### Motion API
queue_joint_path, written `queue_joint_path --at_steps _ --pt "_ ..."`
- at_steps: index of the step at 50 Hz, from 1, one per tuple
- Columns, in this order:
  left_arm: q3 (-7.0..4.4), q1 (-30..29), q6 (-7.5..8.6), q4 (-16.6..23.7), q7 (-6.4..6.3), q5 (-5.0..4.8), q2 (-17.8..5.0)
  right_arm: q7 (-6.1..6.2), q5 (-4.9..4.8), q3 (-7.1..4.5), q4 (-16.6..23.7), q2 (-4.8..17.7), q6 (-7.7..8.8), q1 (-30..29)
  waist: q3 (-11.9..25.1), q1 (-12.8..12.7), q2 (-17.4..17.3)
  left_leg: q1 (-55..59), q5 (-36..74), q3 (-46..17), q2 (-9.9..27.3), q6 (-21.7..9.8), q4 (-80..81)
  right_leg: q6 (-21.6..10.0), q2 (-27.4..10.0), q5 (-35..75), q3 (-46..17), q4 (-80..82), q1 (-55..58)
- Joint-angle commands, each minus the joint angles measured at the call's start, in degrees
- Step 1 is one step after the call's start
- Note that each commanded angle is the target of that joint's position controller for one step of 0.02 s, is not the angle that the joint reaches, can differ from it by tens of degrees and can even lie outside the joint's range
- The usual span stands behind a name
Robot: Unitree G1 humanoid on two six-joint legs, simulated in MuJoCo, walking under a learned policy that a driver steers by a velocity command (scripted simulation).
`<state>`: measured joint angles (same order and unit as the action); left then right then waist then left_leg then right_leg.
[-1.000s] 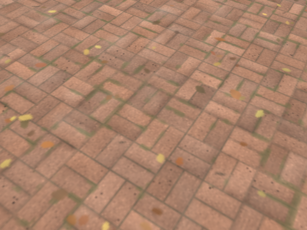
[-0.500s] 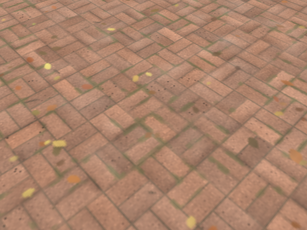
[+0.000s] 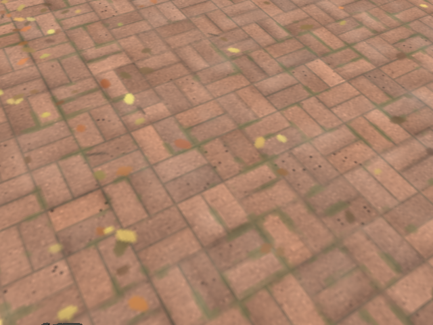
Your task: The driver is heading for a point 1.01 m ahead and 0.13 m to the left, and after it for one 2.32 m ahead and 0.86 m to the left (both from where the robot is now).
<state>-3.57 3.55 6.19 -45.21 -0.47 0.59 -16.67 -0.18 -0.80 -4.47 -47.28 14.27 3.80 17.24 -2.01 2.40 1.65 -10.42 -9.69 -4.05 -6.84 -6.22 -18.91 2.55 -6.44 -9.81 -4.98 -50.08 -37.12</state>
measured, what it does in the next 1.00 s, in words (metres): walks ahead, turning left: right foot, then left foot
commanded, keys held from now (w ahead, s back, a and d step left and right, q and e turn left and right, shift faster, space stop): w+q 0.72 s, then w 0.16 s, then w+e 0.12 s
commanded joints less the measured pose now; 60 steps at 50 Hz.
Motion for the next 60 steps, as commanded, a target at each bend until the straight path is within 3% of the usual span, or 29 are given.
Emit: queue_joint_path --at_steps 1,6,8,10,11,12,13,14,15,16,17,19,21,28,32,34,35,36,37,38,39,40,41,42,43,45,48,54,60 --pt "-0.14 -3.6 0.16 4.0 0.13 0.02 -1.8 1.04 -0.37 -2.5 4.2 10.3 0.53 -0.9 1.5 -0.1 -5.0 -5.8 12.3 -8.4 10.7 -7.5 5.8 0.9 4.0 12.3 3.2 13.1 6.6" --pt "-0.7 -8.5 1.0 6.7 1.12 -1.1 -4.4 1.21 -0.77 -2.25 3.0 9.4 -0.13 3.1 2.0 1.6 -7.2 0.5 5.3 -15.3 13.4 -5.5 0.5 -0.7 6.0 13.4 1.1 21.9 8.8" --pt "-1.22 -6.9 1.76 6.7 1.55 -1.2 -5.9 1.6 -0.46 -2.35 3.4 9.7 -0.54 2.7 2.4 0.2 -8.5 3.5 6.5 -18.6 14.9 -4.9 -3.2 -2.1 6.1 8.1 0.7 23.0 10.6" --pt "-2.41 2.0 2.47 4.5 1.32 -0.68 -7.9 1.59 -0.13 -1.69 4.6 8.0 -0.78 1.1 6.7 -4.6 -8.9 2.2 12.0 -17.8 11.7 -2.7 -11.7 -5.0 5.7 7.2 1.7 25.8 23.6" --pt "-3.25 11.0 2.6 3.6 0.91 0.27 -10.9 1.28 0.57 -0.5 6.0 5.1 -0.58 0.4 14.5 -8.5 -4.5 -4.6 6.9 -13.7 8.2 -0.5 -26.4 -8.6 -2.8 5.2 -5.9 24.0 38.5" --pt "-4.34 17.2 1.77 2.0 0.8 1.06 -15.2 1.28 -0.93 0.49 7.4 1.6 0.05 8.3 21.8 -5.7 13.3 -25.4 -19.8 -6.0 -0.2 3.7 -45.4 -17.8 -16.3 -4.8 -31.4 28.2 58.3" --pt "-3.54 17.0 1.38 2.2 1.11 -0.56 -11.2 1.32 -1.78 0.02 6.6 6.8 0.22 9.9 20.8 -5.9 14.3 -34.1 -24.4 -7.0 4.2 4.4 -54.9 -18.7 -19.0 -17.8 -41.8 31.5 58.7" --pt "-2.38 14.0 0.93 3.3 0.9 -0.88 -6.6 1.29 -1.63 -0.97 6.9 10.6 -0.14 4.7 12.9 -7.4 7.4 -36.6 -19.1 -6.8 6.7 4.9 -57.6 -16.0 -16.4 -19.4 -32.8 32.7 51.9" --pt "-1.89 11.1 0.4 3.7 0.79 -0.48 -5.5 1.37 -0.89 -1.13 7.7 10.7 -0.46 0.6 7.8 -6.8 2.8 -35.0 -14.5 -4.4 8.9 5.2 -56.8 -13.9 -13.7 -13.1 -23.9 33.5 44.0" --pt "-1.58 9.0 0.1 3.3 0.81 -0.04 -4.7 1.29 -0.21 -1.25 8.6 9.9 -0.46 -1.8 4.3 -5.6 1.8 -33.3 -11.5 -4.0 10.5 5.2 -54.0 -13.1 -11.4 -6.5 -18.4 34.9 37.5" --pt "-1.17 8.2 0.15 3.1 0.77 0.33 -3.7 1.0 -0.33 -1.38 8.9 8.9 -0.7 -1.8 3.0 -4.3 2.8 -30.8 -9.8 -4.0 12.1 4.9 -51.9 -12.4 -9.4 -1.8 -13.6 36.4 33.6" --pt "-1.37 8.2 0.56 2.2 0.88 -0.12 -3.8 0.6 -1.0 -0.92 9.5 6.2 -1.44 -1.1 2.4 -3.4 4.5 -28.9 -8.6 -2.4 13.4 5.0 -49.0 -12.8 -8.3 2.5 -7.7 39.1 30.6" --pt "-1.97 8.8 0.97 1.3 0.87 -0.49 -5.3 0.52 -0.73 -0.6 11.0 5.1 -1.96 -2.9 1.6 -3.3 3.3 -30.6 -6.4 -2.0 14.2 5.6 -45.2 -13.9 -8.8 6.9 -3.8 40.9 30.4" --pt "-2.86 11.0 -0.19 -0.3 0.24 -0.79 -8.5 -1.43 -0.57 0.38 14.3 3.7 -1.37 -12.6 -0.3 -6.3 1.8 -28.7 10.6 2.7 13.1 5.5 -25.1 -11.7 -7.4 14.1 9.8 41.5 33.7" --pt "-3.41 13.7 -1.5 -1.5 0.18 -1.84 -10.5 -2.72 -0.79 0.31 17.0 4.2 -1.52 -17.5 -2.2 -7.1 2.2 -27.9 6.6 5.6 11.6 3.4 -18.8 -10.3 -9.8 18.2 12.6 39.1 39.5" --pt "-3.87 13.3 -2.27 -1.4 -0.09 -2.31 -12.2 -3.04 -0.46 -0.6 17.5 6.0 -1.77 -15.9 -0.3 -4.9 3.7 -22.8 0.6 8.5 8.5 1.2 -17.3 -9.1 -10.2 34.8 14.8 32.8 41.9" --pt "-4.12 13.1 -2.73 -1.3 -0.32 -2.5 -13.1 -2.99 -0.33 -1.53 16.9 7.7 -1.97 -12.0 2.4 -2.3 4.4 -17.0 -1.8 10.0 6.2 -0.2 -16.7 -8.5 -9.8 44.1 16.0 26.1 42.1" --pt "-3.94 12.3 -3.17 -1.0 -0.6 -2.71 -12.9 -2.68 -0.46 -3.08 14.6 10.1 -2.11 -3.4 6.7 2.7 3.4 -5.2 1.2 11.0 3.5 -2.2 -12.9 -7.1 -8.2 47.3 17.9 15.1 38.8" --pt "-2.93 13.3 -2.98 -0.5 -0.83 -1.71 -10.6 -1.62 -0.53 -4.96 11.8 13.8 -2.55 6.8 12.0 7.2 -0.6 13.2 3.0 4.1 6.2 -4.9 -11.9 -4.8 -6.3 34.9 17.8 -0.6 25.8" --pt "-0.03 17.9 -1.71 2.7 0.01 1.01 -1.7 -0.81 -0.82 -5.52 11.9 20.3 -2.25 5.9 15.4 0.4 -16.9 31.4 -1.1 -26.1 22.2 -13.6 -9.0 -1.5 3.6 -19.8 15.4 -21.3 -0.3" --pt "-0.11 14.9 0.58 3.2 0.86 -1.2 -5.4 -1.1 -0.27 -4.16 13.7 17.0 -1.3 8.4 25.7 3.8 -12.8 35.0 -8.8 -44.1 28.2 -18.5 0.4 -1.7 6.5 -25.2 1.8 -30.0 -6.7" --pt "-1.18 9.7 1.42 4.1 1.33 -3.68 -8.9 -1.48 0.33 -3.06 12.1 13.1 -0.58 7.1 17.8 4.9 -8.3 30.6 -4.7 -34.5 26.0 -15.0 1.1 -2.6 3.5 -19.4 0.9 -29.8 -11.4" --pt "-0.74 8.3 1.82 4.5 1.19 -3.27 -8.1 -1.49 -0.03 -2.49 12.0 11.6 -0.18 3.8 12.2 2.8 -6.1 22.2 0.1 -26.2 23.5 -12.8 0.9 -3.4 1.0 -14.5 1.5 -25.3 -10.2" --pt "-0.85 7.8 1.69 3.6 0.77 -1.8 -7.9 -1.42 0.13 -1.78 12.4 9.7 -0.07 -0.7 8.7 0.4 -3.5 13.8 6.0 -20.4 21.3 -10.9 1.3 -3.1 -1.2 -11.2 1.7 -21.0 -6.3" --pt "-1.2 9.0 1.03 3.1 0.76 -1.21 -8.3 -1.36 0.78 -1.06 13.0 8.0 0.13 -3.3 7.2 -1.7 -4.3 7.8 11.4 -16.6 19.6 -10.2 2.7 -2.9 -2.4 -9.1 1.3 -18.2 -2.0" --pt "-1.08 11.7 -0.52 2.1 1.01 -1.17 -6.8 -1.17 1.01 -0.92 12.6 7.9 0.75 -4.6 6.7 -3.8 -4.7 2.8 15.5 -13.0 18.9 -10.4 5.6 -2.0 -2.7 -6.9 1.9 -15.3 1.8" --pt "-0.53 9.1 -2.0 2.4 0.85 -1.03 -4.8 -0.64 1.14 -1.11 10.4 9.1 1.72 -3.1 3.4 -3.3 -4.0 0.4 17.8 -6.5 18.4 -9.8 9.0 -0.4 -2.9 0.7 2.3 -9.0 -1.0" --pt "0.32 0.5 -1.62 4.4 2.09 -1.87 -2.8 0.12 1.43 -0.92 7.0 9.8 2.06 -0.3 -0.9 0.9 -4.4 3.2 12.2 3.1 17.0 -5.2 11.7 -1.7 0.3 18.8 3.2 9.5 -0.9" --pt "0.58 -4.6 -1.29 8.5 4.4 -1.73 -2.6 0.65 0.59 -1.5 3.8 10.7 0.46 2.5 -2.6 2.4 -4.2 16.8 22.6 5.9 21.6 -3.5 5.8 -5.2 2.8 9.9 5.1 16.4 -5.9"
Next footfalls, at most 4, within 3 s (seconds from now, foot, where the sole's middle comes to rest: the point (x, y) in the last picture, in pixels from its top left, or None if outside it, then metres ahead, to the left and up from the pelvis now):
0.22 right None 0.32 -0.14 -0.78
0.74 left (144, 316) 0.50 0.20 -0.78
1.30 right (166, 207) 0.88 0.15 -0.78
1.76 left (99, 164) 1.08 0.41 -0.78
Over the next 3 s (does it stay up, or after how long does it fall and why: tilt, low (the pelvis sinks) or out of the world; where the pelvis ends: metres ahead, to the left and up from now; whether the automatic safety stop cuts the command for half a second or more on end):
stays up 1.56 0.36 0.00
